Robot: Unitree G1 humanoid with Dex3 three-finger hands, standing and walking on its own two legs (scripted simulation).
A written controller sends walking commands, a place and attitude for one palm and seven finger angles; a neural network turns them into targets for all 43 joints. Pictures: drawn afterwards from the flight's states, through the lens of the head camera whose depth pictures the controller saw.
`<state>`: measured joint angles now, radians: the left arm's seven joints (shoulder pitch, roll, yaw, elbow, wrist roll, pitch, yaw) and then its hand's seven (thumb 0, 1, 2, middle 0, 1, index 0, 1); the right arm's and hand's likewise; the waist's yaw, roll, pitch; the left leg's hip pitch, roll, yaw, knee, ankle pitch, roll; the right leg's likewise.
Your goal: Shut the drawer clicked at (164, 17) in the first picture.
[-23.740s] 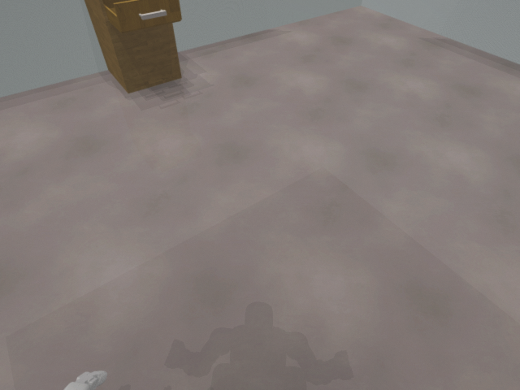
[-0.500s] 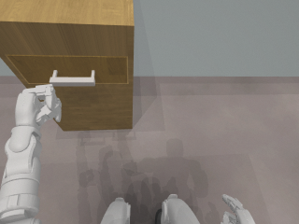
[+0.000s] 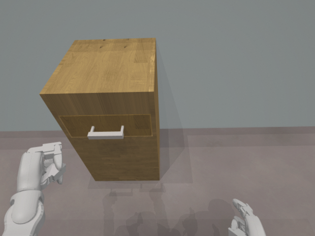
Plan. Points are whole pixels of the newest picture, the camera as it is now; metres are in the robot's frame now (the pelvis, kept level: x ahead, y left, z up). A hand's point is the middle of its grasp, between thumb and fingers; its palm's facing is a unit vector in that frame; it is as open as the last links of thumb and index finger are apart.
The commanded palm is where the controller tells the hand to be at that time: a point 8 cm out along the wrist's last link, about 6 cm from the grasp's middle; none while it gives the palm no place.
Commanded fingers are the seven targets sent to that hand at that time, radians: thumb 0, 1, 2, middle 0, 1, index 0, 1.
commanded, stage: draw the hand back to the body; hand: left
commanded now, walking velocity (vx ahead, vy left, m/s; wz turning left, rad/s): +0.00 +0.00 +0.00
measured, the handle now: (106, 131) +0.56 +0.28 -0.18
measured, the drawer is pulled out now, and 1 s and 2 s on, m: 0.00 0.00 0.00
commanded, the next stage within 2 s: step back with the hand held close in 0.44 s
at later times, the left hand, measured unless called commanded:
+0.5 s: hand (35, 191) +0.17 +0.22 +0.16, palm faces +0.40 -0.83 -0.39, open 3.2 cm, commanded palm +0.11 +0.26 +0.19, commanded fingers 0.00 0.90 0.90 -1.40 -1.60 -1.40 -1.60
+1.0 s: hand (8, 199) +0.15 +0.25 +0.18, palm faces +0.30 -0.80 -0.52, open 3.2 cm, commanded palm +0.09 +0.29 +0.19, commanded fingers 0.00 0.90 0.90 -1.40 -1.60 -1.40 -1.60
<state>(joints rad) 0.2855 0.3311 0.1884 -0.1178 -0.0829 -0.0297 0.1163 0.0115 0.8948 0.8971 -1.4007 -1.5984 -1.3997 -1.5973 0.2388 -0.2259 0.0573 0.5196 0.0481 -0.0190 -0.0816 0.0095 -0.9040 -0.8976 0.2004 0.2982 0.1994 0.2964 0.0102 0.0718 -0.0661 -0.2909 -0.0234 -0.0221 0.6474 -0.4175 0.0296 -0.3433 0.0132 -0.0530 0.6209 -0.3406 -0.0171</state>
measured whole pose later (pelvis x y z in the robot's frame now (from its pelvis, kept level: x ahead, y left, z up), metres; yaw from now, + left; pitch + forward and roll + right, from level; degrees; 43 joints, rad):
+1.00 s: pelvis -0.05 +0.01 +0.01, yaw -1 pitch +1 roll +0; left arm 0.64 0.40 0.37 -0.53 -0.04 -0.24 0.12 0.01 0.88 0.90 -1.41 -1.60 -1.41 -1.60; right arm 0.22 -0.24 -0.03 0.57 0.02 -0.05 -0.06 0.01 -0.91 -0.90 0.20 0.30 0.20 0.30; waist -0.02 0.03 0.02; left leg -0.24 -0.05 0.01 0.48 -0.26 0.05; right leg -0.30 -0.01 -0.02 0.46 -0.17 0.01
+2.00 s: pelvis -0.13 +0.01 +0.00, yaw +2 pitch +3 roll -3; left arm 0.60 0.43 0.44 -0.59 0.02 -0.32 0.15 0.01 0.88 0.90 -1.41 -1.60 -1.41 -1.60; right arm 0.24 -0.20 -0.02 0.58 0.01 -0.08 -0.06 0.01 -0.90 -0.90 0.20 0.30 0.20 0.30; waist -0.05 0.00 -0.01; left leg -0.49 -0.02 -0.03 0.65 -0.22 0.06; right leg -0.41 0.07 0.03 0.70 -0.25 0.02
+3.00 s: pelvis -0.30 +0.02 +0.00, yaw -2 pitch +1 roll -1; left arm 0.62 0.36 0.36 -0.60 -0.04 -0.20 0.15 0.01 0.88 0.90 -1.41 -1.60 -1.41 -1.60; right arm 0.33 -0.26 -0.02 0.66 0.01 -0.09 -0.08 0.01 -0.90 -0.90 0.20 0.30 0.20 0.30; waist -0.03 -0.03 -0.10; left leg -0.33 0.04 0.04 0.58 -0.31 0.03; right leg -0.20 -0.02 -0.09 0.56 -0.38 0.00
